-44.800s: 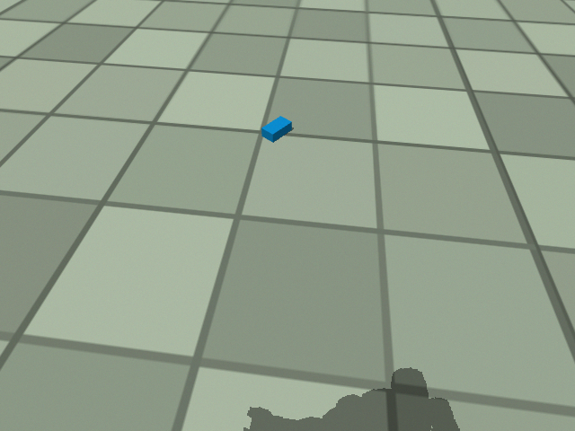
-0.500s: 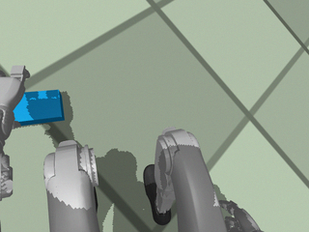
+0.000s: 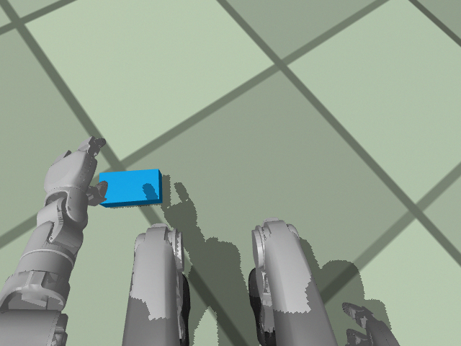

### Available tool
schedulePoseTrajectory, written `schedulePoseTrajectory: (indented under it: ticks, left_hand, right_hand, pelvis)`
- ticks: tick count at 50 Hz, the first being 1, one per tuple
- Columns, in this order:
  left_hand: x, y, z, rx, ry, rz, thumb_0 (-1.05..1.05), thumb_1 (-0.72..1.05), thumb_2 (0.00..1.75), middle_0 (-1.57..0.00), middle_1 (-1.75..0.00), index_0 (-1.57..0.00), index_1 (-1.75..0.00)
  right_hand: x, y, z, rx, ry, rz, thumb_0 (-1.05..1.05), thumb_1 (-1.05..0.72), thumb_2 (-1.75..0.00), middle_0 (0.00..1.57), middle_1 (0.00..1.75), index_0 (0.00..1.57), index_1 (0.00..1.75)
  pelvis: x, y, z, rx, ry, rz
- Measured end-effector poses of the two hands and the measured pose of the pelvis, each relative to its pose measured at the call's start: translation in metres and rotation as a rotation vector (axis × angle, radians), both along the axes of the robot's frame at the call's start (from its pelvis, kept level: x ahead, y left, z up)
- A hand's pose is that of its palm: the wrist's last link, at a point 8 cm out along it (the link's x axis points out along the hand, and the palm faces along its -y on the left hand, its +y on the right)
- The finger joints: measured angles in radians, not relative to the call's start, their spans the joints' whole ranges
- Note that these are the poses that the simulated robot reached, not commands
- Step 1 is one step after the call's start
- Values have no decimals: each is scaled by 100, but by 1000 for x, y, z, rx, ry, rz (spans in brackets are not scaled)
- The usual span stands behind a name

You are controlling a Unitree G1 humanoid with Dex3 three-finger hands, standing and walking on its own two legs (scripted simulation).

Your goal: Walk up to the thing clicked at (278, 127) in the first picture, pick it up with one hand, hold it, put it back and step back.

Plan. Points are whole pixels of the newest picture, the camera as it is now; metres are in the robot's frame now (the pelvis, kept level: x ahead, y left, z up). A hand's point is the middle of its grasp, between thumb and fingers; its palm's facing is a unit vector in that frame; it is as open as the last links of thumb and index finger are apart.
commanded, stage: home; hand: left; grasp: from above
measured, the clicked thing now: (131, 188) +0.46 +0.26 -0.40
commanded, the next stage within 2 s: none
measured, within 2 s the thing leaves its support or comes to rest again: neither
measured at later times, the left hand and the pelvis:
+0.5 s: hand (31, 264) +0.25 +0.21 +0.10, palm faces +0.02 -0.94 -0.35, open 7.4 cm; pelvis +0.03 +0.00 +0.18, yaw +4 degrees
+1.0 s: hand out of the picture +0.22 +0.21 +0.24, palm faces +0.16 -0.97 -0.20, open 7.4 cm; pelvis +0.08 +0.01 +0.28, yaw +6 degrees
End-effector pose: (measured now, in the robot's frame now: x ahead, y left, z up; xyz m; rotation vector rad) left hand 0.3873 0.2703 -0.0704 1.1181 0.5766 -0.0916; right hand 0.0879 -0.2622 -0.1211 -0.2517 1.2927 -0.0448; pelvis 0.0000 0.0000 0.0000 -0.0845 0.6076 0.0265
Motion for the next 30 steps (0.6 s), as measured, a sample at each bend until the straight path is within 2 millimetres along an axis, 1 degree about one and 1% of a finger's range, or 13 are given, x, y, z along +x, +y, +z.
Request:
schedulePoseTrajectory:
  ticks: [3,7,11,15,18,21,25,30]
  left_hand:
    - [-31,2,25,-100,-13,61,0,62,89,-22,-37,-21,-37]
    - [-66,5,55,-197,-19,144,1,76,89,-22,-33,-22,-33]
    - [-97,5,86,-297,-6,241,1,84,90,-22,-31,-22,-31]
    - [-121,0,117,-405,14,339,1,87,90,-22,-30,-21,-31]
    - [-134,-5,141,-489,26,407,1,89,90,-21,-30,-21,-30]
    - [-142,-9,166,-562,30,465,1,89,90,-21,-30,-21,-30]
    - [-149,-12,200,-631,33,533,1,90,90,-21,-30,-21,-30]
    - [-159,-14,240,-703,44,622,1,90,90,-21,-30,-21,-30]
  right_hand:
    - [30,-5,29,-40,-90,24,1,-90,-90,20,30,20,29]
    - [72,-5,71,-81,-232,56,1,-91,-90,20,30,19,29]
    - [107,5,113,-89,-368,75,1,-91,-90,20,30,19,29]
    - [130,22,153,-69,-472,83,1,-91,-90,20,30,19,29]
    - [140,34,181,-49,-525,81,1,-91,-90,20,30,20,29]
    - [142,44,205,-32,-554,70,1,-91,-90,20,30,20,29]
    - [139,53,234,-21,-560,46,1,-90,-90,20,30,20,30]
    - [128,54,265,-34,-545,5,1,-90,-90,20,30,20,30]
  pelvis:
    - [-2,-1,22,3,-23,10]
    - [-4,-1,50,5,-61,24]
    - [-2,-1,80,8,-99,36]
    - [2,-1,110,15,-137,45]
    - [8,-1,133,19,-168,52]
    - [15,0,156,22,-196,59]
    - [26,2,185,27,-234,67]
    - [41,5,220,32,-286,75]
